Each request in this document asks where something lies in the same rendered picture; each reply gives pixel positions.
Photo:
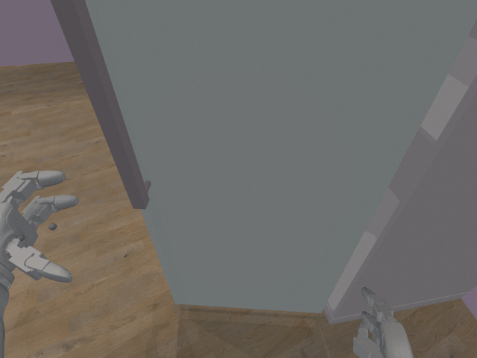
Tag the left robot forearm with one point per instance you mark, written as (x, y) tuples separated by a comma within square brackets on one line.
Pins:
[(6, 280)]

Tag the left robot hand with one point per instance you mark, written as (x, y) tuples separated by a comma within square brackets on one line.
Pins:
[(22, 254)]

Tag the handle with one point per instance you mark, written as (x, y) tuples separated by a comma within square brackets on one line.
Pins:
[(77, 27)]

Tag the fridge door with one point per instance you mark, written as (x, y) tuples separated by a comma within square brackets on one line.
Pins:
[(270, 130)]

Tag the right robot hand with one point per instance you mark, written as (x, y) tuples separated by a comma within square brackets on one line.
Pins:
[(389, 336)]

